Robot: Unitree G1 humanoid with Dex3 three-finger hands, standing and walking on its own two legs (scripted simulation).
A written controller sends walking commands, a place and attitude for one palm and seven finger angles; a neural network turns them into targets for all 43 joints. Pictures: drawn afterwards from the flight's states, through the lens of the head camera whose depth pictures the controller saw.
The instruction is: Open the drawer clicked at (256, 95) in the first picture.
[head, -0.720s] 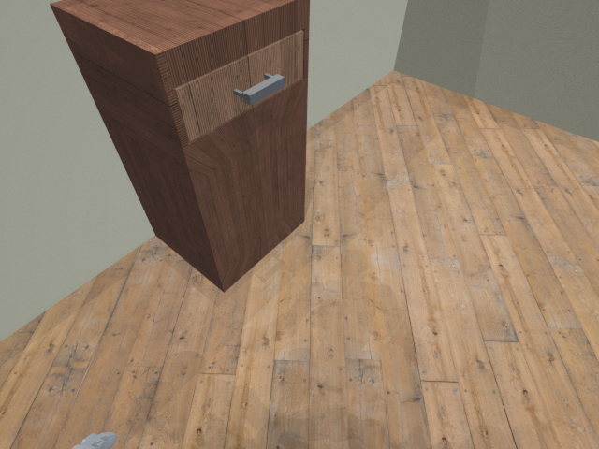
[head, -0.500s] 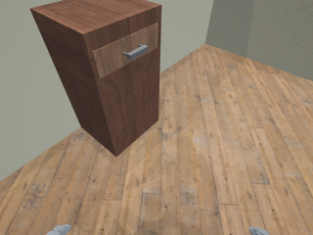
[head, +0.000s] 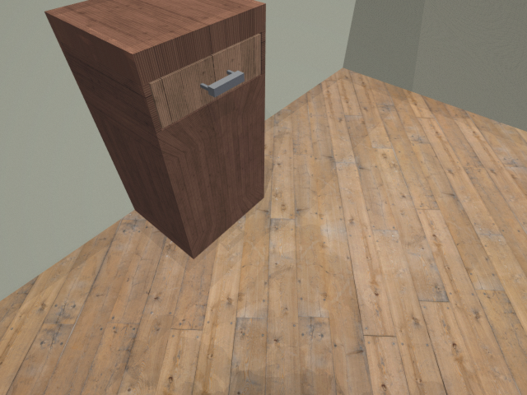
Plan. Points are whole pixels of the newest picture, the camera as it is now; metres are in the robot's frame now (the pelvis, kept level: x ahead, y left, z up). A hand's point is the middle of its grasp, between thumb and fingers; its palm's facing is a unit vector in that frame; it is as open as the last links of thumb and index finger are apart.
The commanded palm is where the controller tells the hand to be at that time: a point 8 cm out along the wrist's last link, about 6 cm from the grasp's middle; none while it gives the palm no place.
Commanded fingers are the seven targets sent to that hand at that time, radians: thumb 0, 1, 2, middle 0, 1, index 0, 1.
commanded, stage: stand and wait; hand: left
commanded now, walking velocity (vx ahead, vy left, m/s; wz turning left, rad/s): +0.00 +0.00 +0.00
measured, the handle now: (221, 81) +0.97 +0.19 -0.01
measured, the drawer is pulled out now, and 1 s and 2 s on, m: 0.00 0.00 0.00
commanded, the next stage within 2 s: look at it before walking up in 0.10 s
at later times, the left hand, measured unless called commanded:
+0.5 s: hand out of the picture +0.06 +0.24 -0.15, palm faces -0.03 -0.94 -0.34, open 7.4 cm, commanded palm none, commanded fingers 0.00 0.90 0.90 -0.20 -0.30 -0.20 -0.30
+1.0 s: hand out of the picture +0.06 +0.24 -0.16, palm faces -0.05 -0.94 -0.33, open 7.4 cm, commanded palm none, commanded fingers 0.00 0.90 0.90 -0.20 -0.30 -0.20 -0.30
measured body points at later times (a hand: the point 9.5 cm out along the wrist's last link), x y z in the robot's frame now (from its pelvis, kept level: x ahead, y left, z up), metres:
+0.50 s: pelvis -0.01 +0.00 +0.00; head -0.01 -0.01 +0.45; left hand +0.07 +0.29 -0.13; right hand +0.06 -0.30 -0.13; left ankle -0.02 +0.12 -0.74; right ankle -0.01 -0.12 -0.74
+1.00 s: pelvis -0.01 +0.00 +0.00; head +0.00 +0.00 +0.45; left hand +0.06 +0.29 -0.14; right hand +0.06 -0.29 -0.14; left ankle -0.01 +0.12 -0.74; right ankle -0.01 -0.12 -0.74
